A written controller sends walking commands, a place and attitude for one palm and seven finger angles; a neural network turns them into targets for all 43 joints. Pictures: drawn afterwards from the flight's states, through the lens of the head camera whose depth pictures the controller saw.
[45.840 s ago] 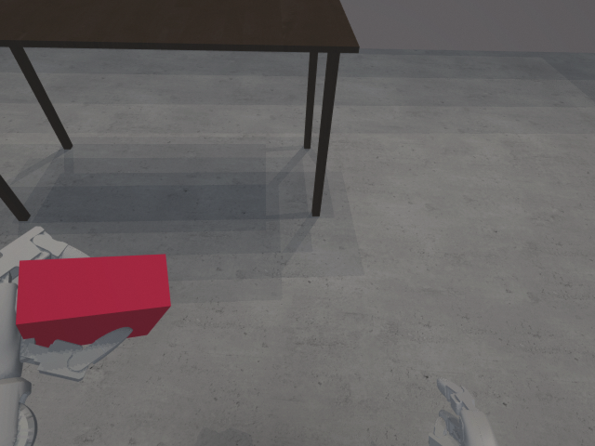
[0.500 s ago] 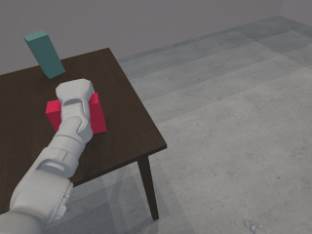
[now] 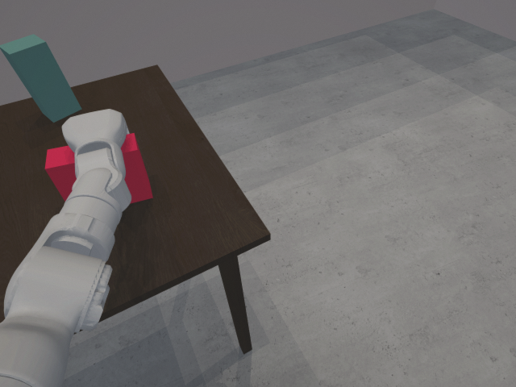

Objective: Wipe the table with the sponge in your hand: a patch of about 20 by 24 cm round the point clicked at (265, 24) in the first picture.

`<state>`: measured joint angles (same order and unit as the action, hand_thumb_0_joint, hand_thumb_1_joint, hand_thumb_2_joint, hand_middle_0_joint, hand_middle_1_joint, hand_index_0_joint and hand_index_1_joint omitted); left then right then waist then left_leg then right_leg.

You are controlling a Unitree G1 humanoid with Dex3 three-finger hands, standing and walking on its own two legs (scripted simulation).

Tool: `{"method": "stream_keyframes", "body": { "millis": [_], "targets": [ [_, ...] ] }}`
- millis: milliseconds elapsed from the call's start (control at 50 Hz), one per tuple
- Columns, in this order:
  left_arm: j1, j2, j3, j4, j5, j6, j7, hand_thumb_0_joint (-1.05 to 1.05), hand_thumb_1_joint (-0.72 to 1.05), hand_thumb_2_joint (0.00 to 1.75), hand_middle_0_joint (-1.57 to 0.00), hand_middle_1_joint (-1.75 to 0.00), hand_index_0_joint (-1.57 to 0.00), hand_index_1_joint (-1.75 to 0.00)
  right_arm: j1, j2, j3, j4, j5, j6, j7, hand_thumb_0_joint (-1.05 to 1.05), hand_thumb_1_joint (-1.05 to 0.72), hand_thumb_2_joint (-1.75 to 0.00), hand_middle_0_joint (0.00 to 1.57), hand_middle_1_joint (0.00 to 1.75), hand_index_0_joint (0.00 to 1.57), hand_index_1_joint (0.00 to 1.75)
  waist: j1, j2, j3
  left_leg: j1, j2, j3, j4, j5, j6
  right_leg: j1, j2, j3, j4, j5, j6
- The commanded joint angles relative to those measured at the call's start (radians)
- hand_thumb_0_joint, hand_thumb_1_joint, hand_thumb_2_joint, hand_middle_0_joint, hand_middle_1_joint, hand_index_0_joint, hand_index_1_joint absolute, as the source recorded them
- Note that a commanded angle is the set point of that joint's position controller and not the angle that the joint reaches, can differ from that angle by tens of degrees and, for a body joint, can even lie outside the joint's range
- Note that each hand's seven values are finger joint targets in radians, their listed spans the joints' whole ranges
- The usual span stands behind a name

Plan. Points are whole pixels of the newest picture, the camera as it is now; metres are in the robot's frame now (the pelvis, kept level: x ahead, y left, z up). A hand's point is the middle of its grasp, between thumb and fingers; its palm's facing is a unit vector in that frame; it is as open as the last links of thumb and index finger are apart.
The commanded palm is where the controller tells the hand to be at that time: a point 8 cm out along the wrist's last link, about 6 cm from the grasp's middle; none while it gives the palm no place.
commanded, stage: wipe forward along the third lane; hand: left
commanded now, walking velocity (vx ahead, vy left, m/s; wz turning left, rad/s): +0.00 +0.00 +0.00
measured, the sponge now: (107, 183) +0.44 +0.26 +0.08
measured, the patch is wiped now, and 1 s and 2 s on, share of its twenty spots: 0.90 0.90 0.90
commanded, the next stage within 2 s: wipe back along the third lane in 0.04 s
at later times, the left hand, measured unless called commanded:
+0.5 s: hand (103, 161) +0.45 +0.26 +0.12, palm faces +0.01 -0.01 -1.00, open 9.6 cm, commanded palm +0.42 +0.25 +0.15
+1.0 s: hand (113, 177) +0.42 +0.23 +0.12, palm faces +0.02 +0.00 -1.00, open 9.6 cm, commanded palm +0.38 +0.22 +0.15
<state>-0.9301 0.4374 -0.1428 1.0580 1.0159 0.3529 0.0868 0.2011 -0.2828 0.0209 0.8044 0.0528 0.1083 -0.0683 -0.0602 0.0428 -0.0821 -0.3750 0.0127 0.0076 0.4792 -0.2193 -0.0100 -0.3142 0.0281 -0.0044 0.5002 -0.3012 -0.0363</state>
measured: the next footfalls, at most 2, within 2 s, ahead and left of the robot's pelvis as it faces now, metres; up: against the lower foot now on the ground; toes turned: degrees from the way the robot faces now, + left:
none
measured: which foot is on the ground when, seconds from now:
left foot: down 0.00-1.00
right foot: down 0.00-1.00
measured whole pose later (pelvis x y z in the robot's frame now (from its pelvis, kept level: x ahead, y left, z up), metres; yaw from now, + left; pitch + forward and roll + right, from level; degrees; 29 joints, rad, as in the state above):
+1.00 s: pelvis +0.03 +0.01 +0.00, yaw +1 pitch +4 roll +1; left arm -0.65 0.30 -0.30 0.59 0.98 0.57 0.05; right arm 0.08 -0.28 0.04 0.72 0.06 0.16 -0.04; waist 0.06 0.07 -0.10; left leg -0.28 -0.02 0.00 0.47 -0.26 0.00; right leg -0.21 0.00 -0.02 0.49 -0.35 -0.03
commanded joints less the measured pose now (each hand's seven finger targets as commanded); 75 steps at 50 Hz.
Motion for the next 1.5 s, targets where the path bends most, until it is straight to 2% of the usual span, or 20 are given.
{"method": "stream_keyframes", "body": {
  "millis": [0,100,260,320,440,520,580,680,740,800,880,1000,1040,1100,1140,1180,1340,1360,1440,1480],
  "targets": [
    [-0.412,0.274,0.022,-0.042,0.054,0.015,0.024,0.0,0.1,1.3,-1.2,-1.6,-1.2,-1.6,0.003,-0.142,-0.045,-0.09,-0.01,-0.033,-0.006,0.0,-0.9,-0.9,0.2,0.3,0.2,0.3,-0.011,-0.074,-0.259,0.091,-0.042,0.039,-0.017,0.164,0.049,0.088,0.003,0.009,-0.059,0.322,0.013],
    [-0.438,0.283,0.027,-0.03,0.041,-0.016,0.008,0.0,0.1,1.3,-1.2,-1.6,-1.2,-1.6,0.039,-0.145,-0.051,-0.089,-0.013,-0.036,-0.007,0.0,-0.9,-0.9,0.2,0.3,0.2,0.3,-0.028,-0.082,-0.286,0.096,-0.04,0.04,0.003,0.198,0.053,0.091,0.003,0.006,-0.048,0.38,0.018],
    [-0.253,0.17,0.006,-0.14,0.025,-0.053,0.013,0.0,0.1,1.3,-1.2,-1.6,-1.2,-1.6,0.04,-0.134,-0.068,-0.122,-0.014,-0.034,0.017,0.0,-0.9,-0.9,0.2,0.3,0.2,0.3,0.023,-0.04,-0.302,0.158,-0.033,0.039,0.015,0.326,0.051,0.105,0.019,-0.012,-0.032,0.453,-0.003],
    [-0.224,0.156,0.013,-0.176,-0.006,-0.029,0.029,0.0,0.1,1.3,-1.2,-1.6,-1.2,-1.6,0.013,-0.135,-0.067,-0.121,-0.008,-0.035,0.021,0.0,-0.9,-0.9,0.2,0.3,0.2,0.3,0.031,-0.072,-0.269,0.159,-0.033,0.037,0.001,0.309,0.051,0.106,0.022,-0.018,-0.045,0.43,-0.004],
    [-0.175,0.075,-0.034,-0.294,-0.025,0.063,0.027,0.0,0.1,1.3,-1.2,-1.6,-1.2,-1.6,-0.06,-0.131,-0.064,-0.13,-0.004,-0.028,0.034,0.0,-0.9,-0.9,0.2,0.3,0.2,0.3,0.054,-0.024,-0.279,0.215,-0.035,0.029,-0.017,0.361,0.047,0.118,0.026,-0.028,-0.05,0.43,-0.017],
    [-0.206,0.008,-0.109,-0.326,-0.019,0.123,0.003,0.0,0.1,1.3,-1.2,-1.6,-1.2,-1.6,-0.107,-0.124,-0.049,-0.14,0.005,-0.019,0.031,0.0,-0.9,-0.9,0.2,0.3,0.2,0.3,0.034,-0.053,-0.23,0.216,-0.04,0.02,-0.028,0.304,0.049,0.079,0.027,-0.036,-0.056,0.359,-0.015],
    [-0.191,0.047,-0.072,-0.333,-0.032,0.148,-0.011,0.0,0.1,1.3,-1.2,-1.6,-1.2,-1.6,-0.136,-0.123,-0.042,-0.148,0.002,-0.014,0.024,0.0,-0.9,-0.9,0.2,0.3,0.2,0.3,0.052,-0.068,-0.25,0.224,-0.046,0.023,-0.028,0.291,0.049,0.104,0.021,-0.033,-0.056,0.357,-0.014],
    [-0.153,-0.016,-0.119,-0.392,-0.03,0.155,-0.035,0.0,0.1,1.3,-1.2,-1.6,-1.2,-1.6,-0.177,-0.112,-0.033,-0.176,0.002,-0.001,0.019,0.0,-0.9,-0.9,0.2,0.3,0.2,0.3,0.058,-0.095,-0.256,0.237,-0.051,0.026,-0.021,0.302,0.047,0.114,0.013,-0.033,-0.047,0.384,-0.011],
    [-0.099,0.038,-0.067,-0.427,-0.025,0.161,-0.038,0.0,0.1,1.3,-1.2,-1.6,-1.2,-1.6,-0.195,-0.12,-0.031,-0.184,-0.004,0.01,0.017,0.0,-0.9,-0.9,0.2,0.3,0.2,0.3,0.083,-0.09,-0.263,0.23,-0.052,0.027,-0.023,0.317,0.042,0.144,0.008,-0.021,-0.046,0.414,-0.016],
    [-0.075,-0.046,-0.137,-0.482,-0.028,0.17,-0.045,0.0,0.1,1.3,-1.2,-1.6,-1.2,-1.6,-0.219,-0.105,-0.024,-0.2,0.002,0.012,0.02,0.0,-0.9,-0.9,0.2,0.3,0.2,0.3,0.07,-0.105,-0.242,0.24,-0.055,0.029,-0.013,0.337,0.044,0.14,0.007,-0.028,-0.036,0.448,-0.012],
    [-0.062,-0.059,-0.153,-0.544,-0.024,0.199,-0.048,0.0,0.1,1.3,-1.2,-1.6,-1.2,-1.6,-0.247,-0.103,-0.021,-0.213,0.004,0.016,0.021,0.0,-0.9,-0.9,0.2,0.3,0.2,0.3,0.077,-0.077,-0.238,0.25,-0.058,0.03,-0.008,0.354,0.044,0.143,0.007,-0.024,-0.033,0.464,-0.017],
    [0.058,-0.075,-0.16,-0.645,-0.049,0.236,-0.064,0.0,0.1,1.3,-1.2,-1.6,-1.2,-1.6,-0.286,-0.1,-0.014,-0.233,0.006,0.016,0.03,0.0,-0.9,-0.9,0.2,0.3,0.2,0.3,0.096,-0.104,-0.251,0.245,-0.065,0.035,0.001,0.365,0.046,0.193,0.002,-0.017,-0.019,0.529,-0.012],
    [0.109,-0.011,-0.101,-0.676,-0.056,0.249,-0.068,0.0,0.1,1.3,-1.2,-1.6,-1.2,-1.6,-0.297,-0.109,-0.013,-0.237,0.002,0.018,0.029,0.0,-0.9,-0.9,0.2,0.3,0.2,0.3,0.116,-0.106,-0.262,0.237,-0.065,0.034,-0.002,0.369,0.044,0.221,0.001,-0.006,-0.019,0.551,-0.013],
    [0.161,-0.069,-0.145,-0.742,-0.07,0.259,-0.077,0.0,0.1,1.3,-1.2,-1.6,-1.2,-1.6,-0.316,-0.098,-0.008,-0.249,0.008,0.012,0.035,0.0,-0.9,-0.9,0.2,0.3,0.2,0.3,0.109,-0.134,-0.24,0.238,-0.069,0.042,0.003,0.369,0.049,0.22,0.001,-0.011,-0.014,0.574,-0.005],
    [0.248,-0.002,-0.077,-0.771,-0.076,0.267,-0.077,0.0,0.1,1.3,-1.2,-1.6,-1.2,-1.6,-0.324,-0.106,-0.009,-0.257,0.006,0.01,0.038,0.0,-0.9,-0.9,0.2,0.3,0.2,0.3,0.133,-0.136,-0.243,0.227,-0.066,0.041,0.002,0.379,0.043,0.25,0.001,0.001,-0.009,0.603,-0.006],
    [0.252,-0.05,-0.12,-0.819,-0.083,0.275,-0.081,0.0,0.1,1.3,-1.2,-1.6,-1.2,-1.6,-0.335,-0.096,-0.006,-0.262,0.01,0.005,0.042,0.0,-0.9,-0.9,0.2,0.3,0.2,0.3,0.121,-0.15,-0.231,0.234,-0.069,0.047,0.009,0.381,0.048,0.244,0.0,-0.003,-0.006,0.627,0.0],
    [0.325,-0.025,-0.105,-0.899,-0.073,0.322,-0.08,0.0,0.1,1.3,-1.2,-1.6,-1.2,-1.6,-0.378,-0.095,0.002,-0.27,0.011,0.005,0.049,0.0,-0.9,-0.9,0.2,0.3,0.2,0.3,0.136,-0.118,-0.176,0.226,-0.067,0.043,-0.017,0.315,0.041,0.219,0.008,0.007,-0.02,0.511,-0.004],
    [0.295,-0.081,-0.162,-0.928,-0.072,0.326,-0.082,0.0,0.1,1.3,-1.2,-1.6,-1.2,-1.6,-0.388,-0.086,0.004,-0.277,0.015,0.004,0.05,0.0,-0.9,-0.9,0.2,0.3,0.2,0.3,0.124,-0.112,-0.176,0.231,-0.068,0.047,-0.015,0.309,0.043,0.209,0.004,-0.001,-0.019,0.502,-0.001],
    [0.313,-0.008,-0.103,-0.898,-0.069,0.342,-0.079,0.0,0.1,1.3,-1.2,-1.6,-1.2,-1.6,-0.391,-0.091,0.009,-0.264,0.011,0.002,0.047,0.0,-0.9,-0.9,0.2,0.3,0.2,0.3,0.138,-0.115,-0.162,0.222,-0.068,0.044,-0.026,0.26,0.042,0.207,0.008,0.013,-0.033,0.437,-0.002],
    [0.28,-0.07,-0.162,-0.895,-0.068,0.343,-0.082,0.0,0.1,1.3,-1.2,-1.6,-1.2,-1.6,-0.4,-0.079,0.014,-0.265,0.015,-0.002,0.043,0.0,-0.9,-0.9,0.2,0.3,0.2,0.3,0.124,-0.13,-0.148,0.22,-0.07,0.045,-0.028,0.236,0.044,0.187,0.005,0.009,-0.04,0.403,0.003]
  ]
}}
